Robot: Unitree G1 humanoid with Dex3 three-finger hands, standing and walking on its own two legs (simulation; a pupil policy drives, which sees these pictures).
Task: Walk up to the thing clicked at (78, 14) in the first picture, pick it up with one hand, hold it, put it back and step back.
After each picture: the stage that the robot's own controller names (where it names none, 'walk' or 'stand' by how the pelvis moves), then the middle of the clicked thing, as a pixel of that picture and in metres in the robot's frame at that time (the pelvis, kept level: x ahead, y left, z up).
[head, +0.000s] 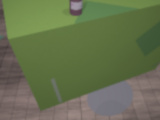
stand; (75, 2) +0.79 +0.02 +0.07
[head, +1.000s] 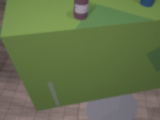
rise first; (81, 5) +0.70 +0.03 +0.10
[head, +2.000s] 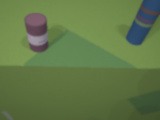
rise first; (37, 33) +0.47 +0.16 +0.11
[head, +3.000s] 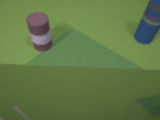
stand; (40, 33) +0.47 +0.15 +0.11
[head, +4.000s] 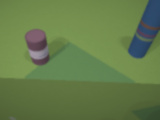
stand; (38, 48) +0.45 +0.16 +0.08
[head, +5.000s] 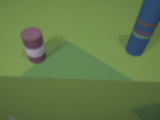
stand; (34, 46) +0.45 +0.17 +0.08
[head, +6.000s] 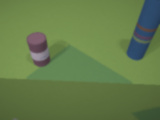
stand; (39, 50) +0.46 +0.16 +0.07
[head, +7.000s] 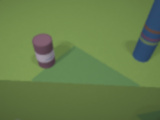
stand; (44, 51) +0.45 +0.14 +0.07
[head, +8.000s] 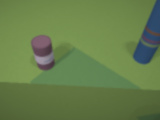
stand; (43, 53) +0.44 +0.14 +0.07
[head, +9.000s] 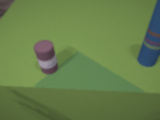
rise first; (46, 57) +0.43 +0.15 +0.08
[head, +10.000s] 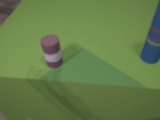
go down; (52, 52) +0.45 +0.15 +0.08
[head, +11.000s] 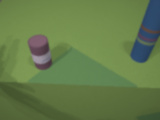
go down; (41, 53) +0.45 +0.15 +0.08
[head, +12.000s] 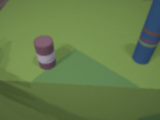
go down; (45, 53) +0.46 +0.14 +0.08
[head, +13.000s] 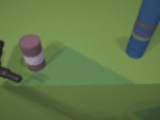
close in; (33, 53) +0.43 +0.16 +0.09
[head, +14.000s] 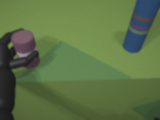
close; (27, 50) +0.44 +0.17 +0.10
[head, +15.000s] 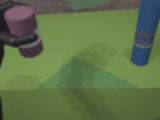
lift; (26, 33) +0.33 +0.14 +0.29
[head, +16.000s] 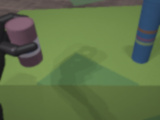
lift; (26, 43) +0.33 +0.15 +0.26
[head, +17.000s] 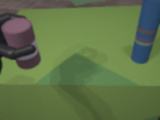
hold; (23, 44) +0.32 +0.15 +0.26
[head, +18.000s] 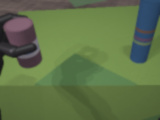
hold; (25, 44) +0.33 +0.15 +0.26
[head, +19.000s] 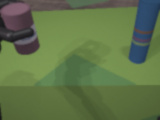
crouch; (22, 30) +0.35 +0.15 +0.29
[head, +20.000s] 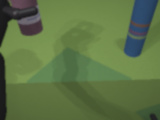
lower; (27, 11) +0.43 +0.14 +0.28
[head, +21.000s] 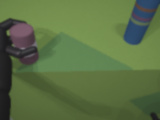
lower; (25, 44) +0.44 +0.16 +0.12
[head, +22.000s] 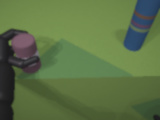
lower; (27, 54) +0.41 +0.16 +0.11
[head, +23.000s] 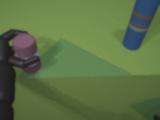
lower; (28, 54) +0.41 +0.16 +0.11
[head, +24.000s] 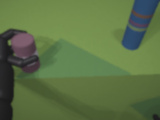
lower; (26, 53) +0.42 +0.16 +0.11
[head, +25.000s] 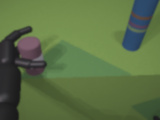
open; (32, 56) +0.41 +0.15 +0.10
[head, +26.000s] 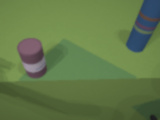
sink last; (33, 59) +0.39 +0.13 +0.10
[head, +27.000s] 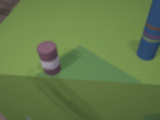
stand; (49, 58) +0.42 +0.15 +0.08
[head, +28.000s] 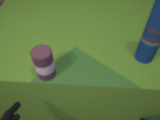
stand; (44, 63) +0.39 +0.14 +0.08
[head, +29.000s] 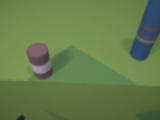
stand; (40, 62) +0.39 +0.15 +0.08
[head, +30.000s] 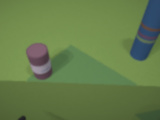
stand; (40, 62) +0.39 +0.15 +0.08
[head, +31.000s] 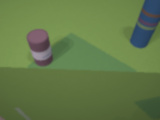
walk; (40, 48) +0.43 +0.14 +0.09
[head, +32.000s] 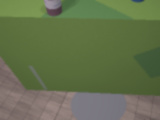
walk; out of the picture +0.66 +0.13 +0.09
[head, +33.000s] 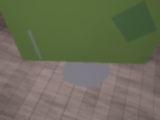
walk; out of the picture +1.02 +0.16 +0.10
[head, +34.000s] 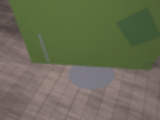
stand; out of the picture +1.08 +0.14 +0.09
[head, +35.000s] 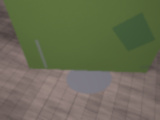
stand; out of the picture +1.07 +0.14 +0.07
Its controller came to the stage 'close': yes
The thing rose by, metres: 0.21
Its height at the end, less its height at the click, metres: +0.00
